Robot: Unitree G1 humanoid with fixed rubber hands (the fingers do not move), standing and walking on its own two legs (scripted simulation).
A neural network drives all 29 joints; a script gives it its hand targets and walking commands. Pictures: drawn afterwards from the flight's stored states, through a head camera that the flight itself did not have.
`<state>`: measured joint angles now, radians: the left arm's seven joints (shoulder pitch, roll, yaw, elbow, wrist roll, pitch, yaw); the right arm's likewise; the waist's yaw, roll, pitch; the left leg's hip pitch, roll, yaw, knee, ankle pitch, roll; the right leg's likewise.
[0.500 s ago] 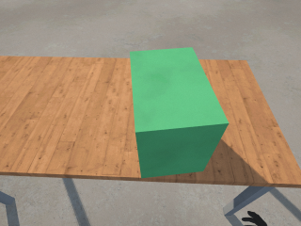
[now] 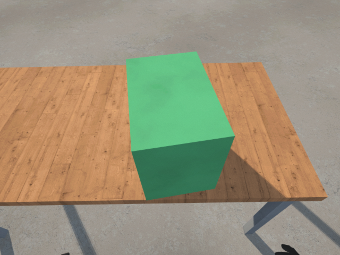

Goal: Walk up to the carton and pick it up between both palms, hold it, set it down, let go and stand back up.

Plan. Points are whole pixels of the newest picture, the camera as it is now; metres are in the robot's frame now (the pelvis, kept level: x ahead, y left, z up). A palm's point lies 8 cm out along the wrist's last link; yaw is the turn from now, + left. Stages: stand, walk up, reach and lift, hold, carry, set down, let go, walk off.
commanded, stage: walk up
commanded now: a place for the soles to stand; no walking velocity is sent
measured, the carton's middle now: (171, 125) +0.48 -0.01 +0.00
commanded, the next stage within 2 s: reach and lift in 0.32 s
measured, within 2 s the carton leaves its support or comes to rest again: neither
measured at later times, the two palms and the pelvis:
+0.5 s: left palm out of the picture +0.16 +0.27 -0.11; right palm out of the picture +0.14 -0.29 -0.13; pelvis +0.00 +0.00 -0.02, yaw +2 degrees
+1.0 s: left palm out of the picture +0.16 +0.25 -0.07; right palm (292, 253) +0.15 -0.27 -0.08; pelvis +0.01 -0.02 -0.01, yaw +3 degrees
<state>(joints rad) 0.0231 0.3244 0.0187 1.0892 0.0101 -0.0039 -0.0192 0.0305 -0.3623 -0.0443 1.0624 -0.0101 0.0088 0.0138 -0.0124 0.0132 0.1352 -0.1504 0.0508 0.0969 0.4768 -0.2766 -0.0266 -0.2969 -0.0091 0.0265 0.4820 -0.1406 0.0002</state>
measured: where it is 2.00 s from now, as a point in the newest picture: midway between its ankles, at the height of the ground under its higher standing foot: outside the picture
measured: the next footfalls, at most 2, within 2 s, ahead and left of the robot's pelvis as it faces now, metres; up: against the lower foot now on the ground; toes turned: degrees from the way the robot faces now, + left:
none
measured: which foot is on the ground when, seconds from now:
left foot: down 0.00-1.00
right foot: down 0.00-1.00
